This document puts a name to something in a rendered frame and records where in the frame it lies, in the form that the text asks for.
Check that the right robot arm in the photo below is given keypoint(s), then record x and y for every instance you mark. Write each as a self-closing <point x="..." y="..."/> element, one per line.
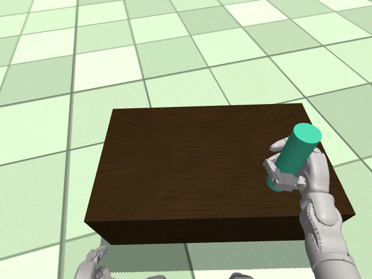
<point x="325" y="246"/>

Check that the left robot hand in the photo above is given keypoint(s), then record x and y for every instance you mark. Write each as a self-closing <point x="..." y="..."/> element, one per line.
<point x="87" y="269"/>

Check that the right robot hand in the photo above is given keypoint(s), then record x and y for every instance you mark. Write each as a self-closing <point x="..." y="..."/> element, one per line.
<point x="312" y="176"/>

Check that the can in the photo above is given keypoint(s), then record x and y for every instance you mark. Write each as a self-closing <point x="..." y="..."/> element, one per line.
<point x="298" y="147"/>

